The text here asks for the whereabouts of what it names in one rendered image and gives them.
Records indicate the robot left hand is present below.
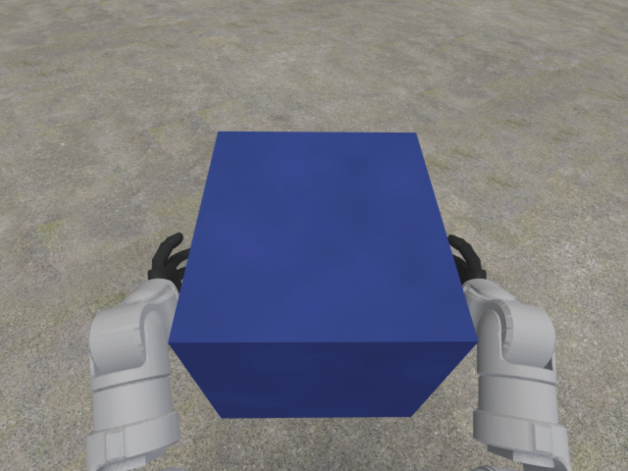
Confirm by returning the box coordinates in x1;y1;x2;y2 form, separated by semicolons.
147;233;190;293

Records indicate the robot right hand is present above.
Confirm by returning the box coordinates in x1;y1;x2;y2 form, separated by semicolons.
447;235;487;285

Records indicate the carton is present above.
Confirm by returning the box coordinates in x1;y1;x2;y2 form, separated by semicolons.
168;131;478;418

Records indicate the robot left forearm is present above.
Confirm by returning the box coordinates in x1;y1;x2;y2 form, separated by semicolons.
85;279;181;471

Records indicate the robot right forearm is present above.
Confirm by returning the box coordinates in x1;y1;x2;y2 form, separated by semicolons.
462;279;572;471

